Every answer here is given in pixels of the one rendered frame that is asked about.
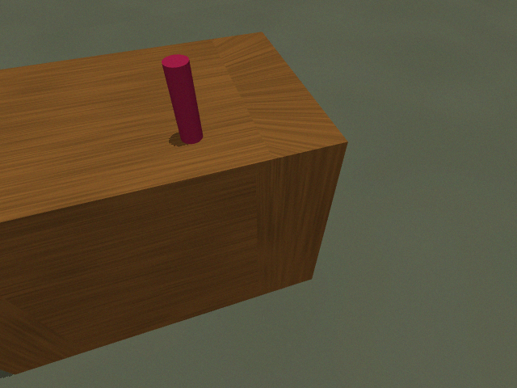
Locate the can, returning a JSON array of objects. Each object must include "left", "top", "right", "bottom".
[{"left": 162, "top": 54, "right": 203, "bottom": 144}]

